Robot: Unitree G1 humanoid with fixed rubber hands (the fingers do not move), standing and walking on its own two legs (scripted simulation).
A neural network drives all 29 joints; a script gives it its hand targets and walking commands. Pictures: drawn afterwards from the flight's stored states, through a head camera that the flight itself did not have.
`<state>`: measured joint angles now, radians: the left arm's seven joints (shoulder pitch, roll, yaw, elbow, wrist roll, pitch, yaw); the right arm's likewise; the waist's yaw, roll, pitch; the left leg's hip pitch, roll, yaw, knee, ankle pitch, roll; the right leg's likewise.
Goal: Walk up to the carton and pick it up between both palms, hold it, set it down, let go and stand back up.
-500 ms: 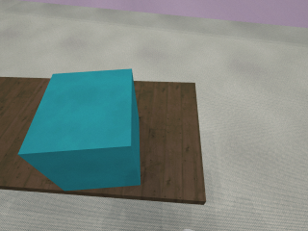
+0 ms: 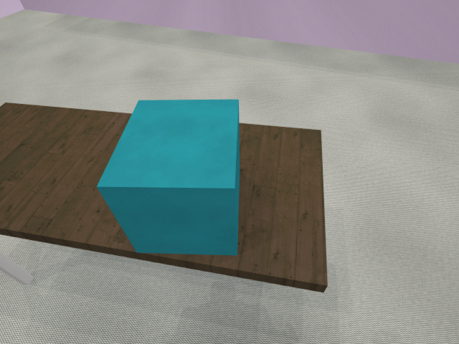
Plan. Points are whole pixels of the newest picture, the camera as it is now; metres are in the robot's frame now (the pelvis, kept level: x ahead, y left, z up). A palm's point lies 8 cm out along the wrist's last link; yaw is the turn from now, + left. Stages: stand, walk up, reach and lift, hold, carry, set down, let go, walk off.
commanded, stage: walk up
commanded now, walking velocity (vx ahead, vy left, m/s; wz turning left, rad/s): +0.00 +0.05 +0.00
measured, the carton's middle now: (187, 176) +0.49 +0.11 +0.00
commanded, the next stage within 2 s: none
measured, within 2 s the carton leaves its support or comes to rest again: neither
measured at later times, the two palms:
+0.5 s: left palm out of the picture -0.02 +0.29 -0.14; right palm out of the picture -0.13 -0.12 -0.10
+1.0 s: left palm out of the picture +0.15 +0.17 -0.11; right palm out of the picture +0.03 -0.25 -0.14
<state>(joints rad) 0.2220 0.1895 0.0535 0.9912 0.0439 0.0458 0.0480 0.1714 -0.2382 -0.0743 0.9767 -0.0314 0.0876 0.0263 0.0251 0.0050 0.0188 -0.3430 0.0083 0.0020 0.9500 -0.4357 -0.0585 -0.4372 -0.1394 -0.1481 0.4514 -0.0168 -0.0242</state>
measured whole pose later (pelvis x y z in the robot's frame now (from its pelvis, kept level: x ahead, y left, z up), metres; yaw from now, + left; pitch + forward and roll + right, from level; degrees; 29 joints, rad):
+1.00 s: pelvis +0.07 -0.05 +0.01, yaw -2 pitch +0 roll +2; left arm 0.16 0.11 0.02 1.03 0.01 -0.05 0.06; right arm 0.32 -0.15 -0.03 1.12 -0.01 0.01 -0.03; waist -0.01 0.04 0.07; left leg -0.23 0.05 0.02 0.75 -0.49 -0.01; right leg -0.23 0.01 -0.14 0.39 -0.17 -0.09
